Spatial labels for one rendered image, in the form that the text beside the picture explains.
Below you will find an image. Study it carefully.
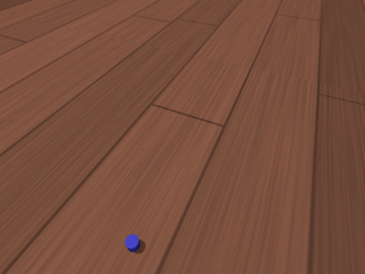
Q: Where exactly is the tin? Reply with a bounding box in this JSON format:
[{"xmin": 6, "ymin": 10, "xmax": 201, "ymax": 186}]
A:
[{"xmin": 125, "ymin": 234, "xmax": 140, "ymax": 252}]

